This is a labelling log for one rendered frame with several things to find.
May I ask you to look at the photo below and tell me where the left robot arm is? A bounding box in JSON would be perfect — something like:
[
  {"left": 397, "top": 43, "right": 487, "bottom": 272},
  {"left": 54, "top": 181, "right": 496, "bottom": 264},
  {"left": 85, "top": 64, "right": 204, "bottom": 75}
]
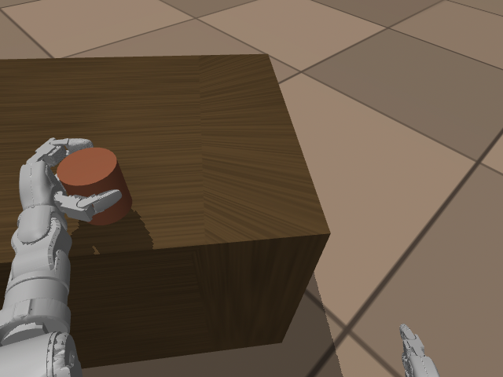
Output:
[{"left": 0, "top": 205, "right": 83, "bottom": 377}]

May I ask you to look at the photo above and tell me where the can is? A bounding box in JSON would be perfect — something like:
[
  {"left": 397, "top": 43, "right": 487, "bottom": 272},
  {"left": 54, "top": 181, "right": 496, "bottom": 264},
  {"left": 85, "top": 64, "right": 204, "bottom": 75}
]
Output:
[{"left": 57, "top": 148, "right": 132, "bottom": 225}]

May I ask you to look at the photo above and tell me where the right robot hand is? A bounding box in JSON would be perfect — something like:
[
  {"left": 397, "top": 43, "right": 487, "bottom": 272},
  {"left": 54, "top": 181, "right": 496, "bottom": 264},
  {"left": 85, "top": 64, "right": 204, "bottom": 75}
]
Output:
[{"left": 399, "top": 324, "right": 440, "bottom": 377}]

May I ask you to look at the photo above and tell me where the left robot hand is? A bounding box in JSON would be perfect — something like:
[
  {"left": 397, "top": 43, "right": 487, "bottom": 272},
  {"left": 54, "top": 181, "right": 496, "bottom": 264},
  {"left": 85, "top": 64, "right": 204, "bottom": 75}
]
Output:
[{"left": 19, "top": 137, "right": 122, "bottom": 222}]

